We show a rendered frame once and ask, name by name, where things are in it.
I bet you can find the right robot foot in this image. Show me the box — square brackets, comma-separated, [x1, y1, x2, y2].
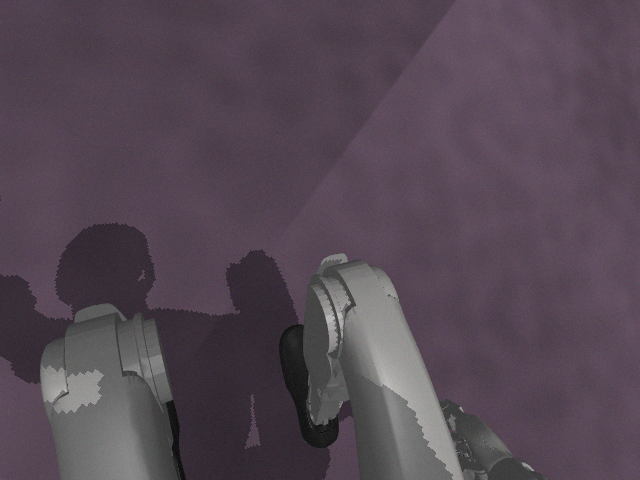
[279, 324, 339, 448]

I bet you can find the left robot foot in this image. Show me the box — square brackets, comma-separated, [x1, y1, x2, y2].
[166, 400, 186, 480]

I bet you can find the right robot arm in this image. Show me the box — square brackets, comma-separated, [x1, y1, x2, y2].
[488, 457, 548, 480]

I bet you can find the right robot hand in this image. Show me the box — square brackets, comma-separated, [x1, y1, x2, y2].
[439, 399, 514, 480]

